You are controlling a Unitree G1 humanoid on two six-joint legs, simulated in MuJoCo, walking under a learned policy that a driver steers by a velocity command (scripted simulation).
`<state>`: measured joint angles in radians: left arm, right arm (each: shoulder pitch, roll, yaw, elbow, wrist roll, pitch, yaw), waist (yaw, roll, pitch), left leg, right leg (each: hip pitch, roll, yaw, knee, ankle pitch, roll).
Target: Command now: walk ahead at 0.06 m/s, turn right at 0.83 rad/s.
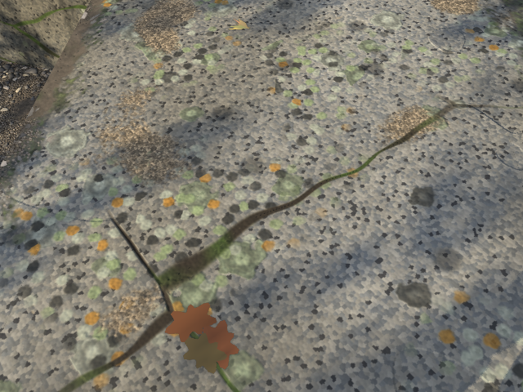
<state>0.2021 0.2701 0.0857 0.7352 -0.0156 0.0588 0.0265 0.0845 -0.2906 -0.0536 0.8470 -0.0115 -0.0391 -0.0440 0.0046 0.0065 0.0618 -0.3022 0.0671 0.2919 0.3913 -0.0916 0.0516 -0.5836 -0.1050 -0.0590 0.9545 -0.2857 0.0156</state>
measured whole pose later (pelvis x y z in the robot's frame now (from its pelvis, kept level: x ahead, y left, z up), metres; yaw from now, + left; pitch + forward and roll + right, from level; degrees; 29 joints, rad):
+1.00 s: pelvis +0.47 +0.04 -0.01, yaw +8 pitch +1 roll +1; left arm 0.17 0.25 0.02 0.65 -0.01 -0.16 0.00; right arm 0.39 -0.26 -0.05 0.81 0.01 -0.08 0.05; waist -0.03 -0.04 0.03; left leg -0.27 -0.15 -0.02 0.52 -0.26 0.13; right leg -0.57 -0.10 0.10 1.26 -0.28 -0.03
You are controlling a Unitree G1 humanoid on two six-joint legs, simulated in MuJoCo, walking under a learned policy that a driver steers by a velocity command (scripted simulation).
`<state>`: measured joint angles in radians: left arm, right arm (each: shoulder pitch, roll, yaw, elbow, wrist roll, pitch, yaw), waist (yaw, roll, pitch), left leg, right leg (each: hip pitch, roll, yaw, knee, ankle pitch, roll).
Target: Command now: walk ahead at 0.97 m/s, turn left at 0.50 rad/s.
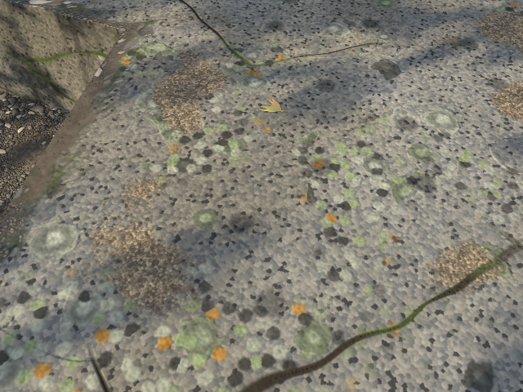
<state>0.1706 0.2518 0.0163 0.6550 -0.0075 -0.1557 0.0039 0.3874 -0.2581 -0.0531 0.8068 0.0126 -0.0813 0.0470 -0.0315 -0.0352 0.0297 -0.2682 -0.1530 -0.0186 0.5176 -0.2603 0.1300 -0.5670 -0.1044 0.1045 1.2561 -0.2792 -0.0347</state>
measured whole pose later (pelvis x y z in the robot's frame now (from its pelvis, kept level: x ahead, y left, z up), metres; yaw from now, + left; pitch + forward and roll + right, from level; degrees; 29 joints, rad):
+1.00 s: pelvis +0.93 -0.09 +0.00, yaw -35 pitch +0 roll +4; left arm 0.10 0.33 0.05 0.60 -0.03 -0.05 -0.02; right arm 0.50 -0.32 -0.09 0.84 0.00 -0.10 0.01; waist -0.10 -0.05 0.00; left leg -0.02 -0.04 0.08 0.34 -0.32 -0.01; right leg -0.78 -0.08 0.08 1.15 -0.21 -0.06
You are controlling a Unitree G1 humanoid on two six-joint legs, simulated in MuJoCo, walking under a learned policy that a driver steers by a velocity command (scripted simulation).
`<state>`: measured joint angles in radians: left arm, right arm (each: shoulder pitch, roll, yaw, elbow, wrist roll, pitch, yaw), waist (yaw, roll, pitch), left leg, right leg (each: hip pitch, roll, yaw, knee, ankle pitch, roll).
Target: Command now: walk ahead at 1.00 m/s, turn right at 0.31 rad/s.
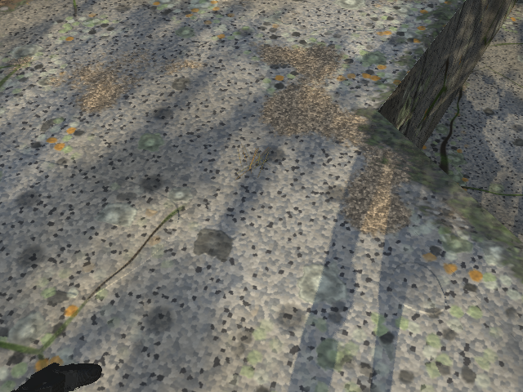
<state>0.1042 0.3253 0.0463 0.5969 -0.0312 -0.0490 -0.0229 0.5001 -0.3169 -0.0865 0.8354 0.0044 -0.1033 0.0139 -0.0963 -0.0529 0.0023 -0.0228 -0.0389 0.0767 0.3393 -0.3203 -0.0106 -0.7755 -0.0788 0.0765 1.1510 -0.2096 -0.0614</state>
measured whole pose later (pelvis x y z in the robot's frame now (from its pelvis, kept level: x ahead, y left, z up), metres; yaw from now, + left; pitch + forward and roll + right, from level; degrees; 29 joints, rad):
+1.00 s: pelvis +0.84 +0.18 +0.00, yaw +36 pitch +0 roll -1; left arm 0.02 0.25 0.03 0.63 -0.01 -0.11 -0.02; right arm 0.44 -0.21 -0.02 0.77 0.01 -0.09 0.00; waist -0.10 -0.03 0.03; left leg 0.06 -0.13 -0.13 0.31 -0.35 0.13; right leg -0.73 -0.10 0.04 0.63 0.20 0.02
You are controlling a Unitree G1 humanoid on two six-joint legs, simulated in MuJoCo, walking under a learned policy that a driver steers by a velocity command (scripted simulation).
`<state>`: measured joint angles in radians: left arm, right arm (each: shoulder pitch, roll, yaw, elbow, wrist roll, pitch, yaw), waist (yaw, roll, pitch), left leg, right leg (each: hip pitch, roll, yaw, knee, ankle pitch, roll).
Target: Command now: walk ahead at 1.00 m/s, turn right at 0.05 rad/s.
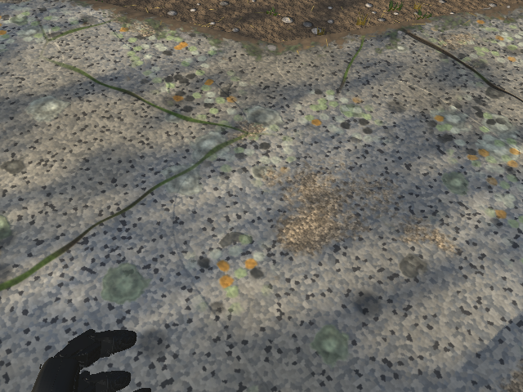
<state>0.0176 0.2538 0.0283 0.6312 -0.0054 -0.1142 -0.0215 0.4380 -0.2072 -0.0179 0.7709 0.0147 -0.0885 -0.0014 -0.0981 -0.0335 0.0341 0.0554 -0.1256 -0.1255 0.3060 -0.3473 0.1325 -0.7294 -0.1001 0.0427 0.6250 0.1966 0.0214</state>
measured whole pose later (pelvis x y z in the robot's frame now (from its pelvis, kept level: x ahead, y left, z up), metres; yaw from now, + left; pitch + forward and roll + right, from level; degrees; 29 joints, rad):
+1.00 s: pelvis +0.75 -0.17 -0.01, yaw -49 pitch +0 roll +4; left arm 0.13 0.37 0.09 0.57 -0.01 0.06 -0.03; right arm 0.15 -0.34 -0.10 0.77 0.04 -0.04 0.00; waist -0.04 -0.01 0.08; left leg -0.15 0.09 0.27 0.56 -0.37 -0.05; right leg -0.47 -0.06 -0.03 0.62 -0.12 -0.06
